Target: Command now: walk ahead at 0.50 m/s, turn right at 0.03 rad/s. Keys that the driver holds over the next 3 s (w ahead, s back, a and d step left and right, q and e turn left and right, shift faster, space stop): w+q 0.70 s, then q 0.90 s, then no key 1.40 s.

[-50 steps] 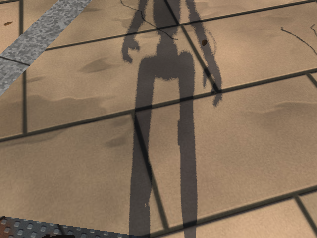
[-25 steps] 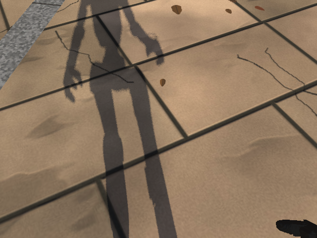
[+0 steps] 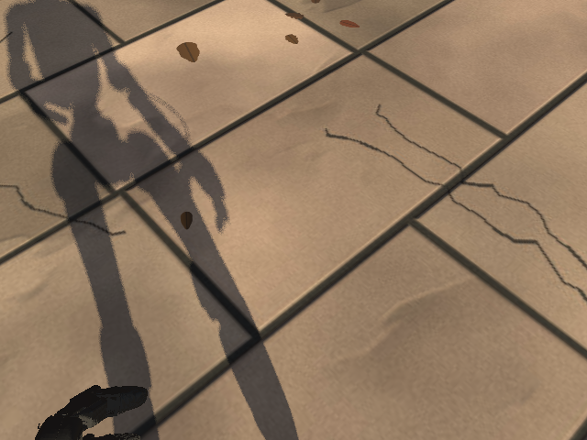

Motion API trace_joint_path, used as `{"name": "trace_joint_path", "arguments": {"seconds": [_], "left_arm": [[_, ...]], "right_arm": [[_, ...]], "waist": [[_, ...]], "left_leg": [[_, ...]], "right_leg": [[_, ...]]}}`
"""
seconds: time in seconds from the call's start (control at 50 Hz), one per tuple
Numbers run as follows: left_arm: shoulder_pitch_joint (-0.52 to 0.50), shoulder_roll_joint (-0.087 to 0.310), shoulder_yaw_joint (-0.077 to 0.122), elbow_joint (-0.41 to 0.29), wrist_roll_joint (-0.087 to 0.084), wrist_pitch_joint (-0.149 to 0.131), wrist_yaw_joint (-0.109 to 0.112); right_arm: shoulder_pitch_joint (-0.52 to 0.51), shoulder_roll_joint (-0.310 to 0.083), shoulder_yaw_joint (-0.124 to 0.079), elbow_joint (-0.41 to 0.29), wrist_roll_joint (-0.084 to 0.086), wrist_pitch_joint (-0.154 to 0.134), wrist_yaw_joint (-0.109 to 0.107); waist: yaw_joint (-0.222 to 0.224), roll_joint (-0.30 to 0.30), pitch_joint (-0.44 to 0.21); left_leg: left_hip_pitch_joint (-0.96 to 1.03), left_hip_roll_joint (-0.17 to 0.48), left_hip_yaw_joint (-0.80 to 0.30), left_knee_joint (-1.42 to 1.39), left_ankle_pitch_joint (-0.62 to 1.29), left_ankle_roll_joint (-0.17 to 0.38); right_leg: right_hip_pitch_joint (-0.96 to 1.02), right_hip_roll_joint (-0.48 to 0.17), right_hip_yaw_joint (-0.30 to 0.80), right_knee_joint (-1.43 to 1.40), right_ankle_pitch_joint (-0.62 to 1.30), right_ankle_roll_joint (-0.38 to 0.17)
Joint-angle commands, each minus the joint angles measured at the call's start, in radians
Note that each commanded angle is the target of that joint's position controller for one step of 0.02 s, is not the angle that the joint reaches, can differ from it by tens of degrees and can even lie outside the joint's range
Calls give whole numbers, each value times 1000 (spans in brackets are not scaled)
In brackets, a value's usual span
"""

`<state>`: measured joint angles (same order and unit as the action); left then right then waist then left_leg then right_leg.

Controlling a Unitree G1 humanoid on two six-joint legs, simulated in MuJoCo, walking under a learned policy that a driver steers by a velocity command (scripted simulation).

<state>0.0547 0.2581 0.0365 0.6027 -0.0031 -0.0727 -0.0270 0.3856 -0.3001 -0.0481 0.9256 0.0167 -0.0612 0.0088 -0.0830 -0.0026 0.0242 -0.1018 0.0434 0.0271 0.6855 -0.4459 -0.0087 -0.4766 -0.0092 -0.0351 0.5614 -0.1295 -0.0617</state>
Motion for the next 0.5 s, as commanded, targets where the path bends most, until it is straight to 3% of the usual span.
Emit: {"name": "trace_joint_path", "arguments": {"seconds": [0.02,0.04,0.06,0.08,0.14,0.22,0.3,0.36,0.4,0.44,0.46,0.48,0.5], "left_arm": [[373,201,70,31,2,5,11],[311,165,58,26,1,3,12],[252,135,48,28,3,-2,7],[209,108,41,29,7,-11,4],[174,111,50,57,15,-39,4],[201,127,59,101,23,-47,21],[228,154,66,131,14,-41,35],[278,171,75,165,2,-24,40],[291,183,81,180,-8,-6,43],[274,207,87,180,-12,10,50],[265,222,91,176,-13,19,56],[250,228,91,172,-14,29,61],[249,218,83,165,-14,29,67]], "right_arm": [[-26,-135,-15,-106,20,-52,9],[-92,-135,-15,-122,33,-52,11],[-117,-121,-16,-122,22,-45,9],[-110,-115,-22,-115,11,-31,5],[-73,-59,-18,-101,12,8,-1],[-157,-47,-22,-132,5,13,1],[-285,-19,-9,-175,0,6,25],[-368,-13,-3,-222,1,5,41],[-399,-21,-5,-255,2,6,53],[-377,-43,-17,-274,4,8,62],[-323,-65,-30,-271,5,11,62],[-203,-104,-53,-247,8,13,58],[-41,-169,-88,-208,9,16,43]], "waist": [[194,-169,-291],[174,-125,-183],[141,-76,-108],[108,-88,-70],[61,-87,-32],[74,-54,4],[122,-37,44],[155,-27,73],[156,-36,75],[125,-68,36],[91,-90,-11],[21,-89,-80],[-61,-55,-168]], "left_leg": [[-681,-4,-121,624,-93,33],[-685,37,-103,601,-8,41],[-652,70,-91,542,63,36],[-597,96,-103,489,116,29],[-526,95,-121,451,211,3],[-607,77,-157,281,406,-10],[-575,60,-80,65,557,5],[-613,54,-48,-22,516,31],[-630,41,-18,-52,428,55],[-548,-8,41,-63,324,90],[-460,-48,74,-55,271,111],[-298,-93,95,-84,269,140],[-25,-107,49,-138,327,182]], "right_leg": [[786,-379,641,-237,-127,-244],[650,-335,489,-255,-96,-207],[519,-289,385,-295,-42,-185],[425,-258,312,-335,-1,-166],[303,-242,181,-421,93,-165],[343,-231,45,-444,182,-144],[375,-225,-64,-460,189,-111],[486,-257,-97,-427,220,-101],[563,-280,-114,-375,306,-88],[601,-284,-143,-268,597,-64],[607,-279,-156,-171,775,-50],[573,-255,-178,-2,869,-28],[428,-212,-196,235,759,12]]}}
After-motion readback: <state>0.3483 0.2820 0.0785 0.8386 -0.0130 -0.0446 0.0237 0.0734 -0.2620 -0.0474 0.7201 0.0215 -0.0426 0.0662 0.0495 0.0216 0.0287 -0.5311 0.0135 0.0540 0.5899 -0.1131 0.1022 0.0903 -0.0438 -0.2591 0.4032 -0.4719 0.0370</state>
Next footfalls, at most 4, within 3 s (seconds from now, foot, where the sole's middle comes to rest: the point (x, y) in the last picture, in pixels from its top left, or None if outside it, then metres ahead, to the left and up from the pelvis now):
0.50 left None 0.41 0.16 -0.76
0.96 right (252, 334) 0.71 0.08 -0.76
1.40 left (181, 428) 0.50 0.25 -0.76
1.84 right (245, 344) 0.69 0.10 -0.76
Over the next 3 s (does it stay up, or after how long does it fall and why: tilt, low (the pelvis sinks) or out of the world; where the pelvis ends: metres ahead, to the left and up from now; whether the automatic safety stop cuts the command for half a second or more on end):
stays up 0.60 0.13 0.02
